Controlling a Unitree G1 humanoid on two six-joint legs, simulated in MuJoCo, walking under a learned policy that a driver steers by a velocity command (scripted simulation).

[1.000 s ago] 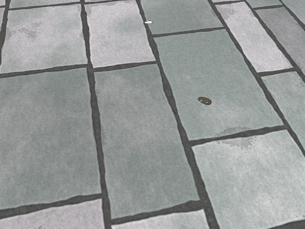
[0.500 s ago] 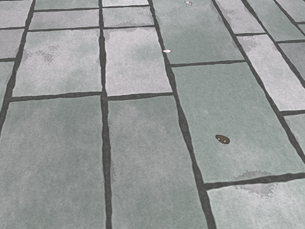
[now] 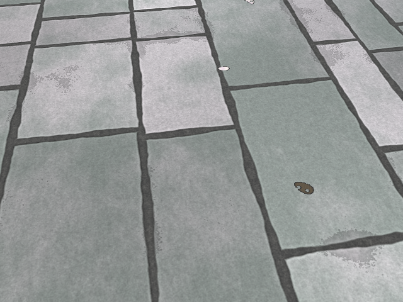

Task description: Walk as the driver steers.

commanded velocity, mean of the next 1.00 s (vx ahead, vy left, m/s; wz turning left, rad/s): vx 0.77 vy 0.00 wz -0.05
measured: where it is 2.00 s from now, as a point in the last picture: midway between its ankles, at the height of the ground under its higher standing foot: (284, 97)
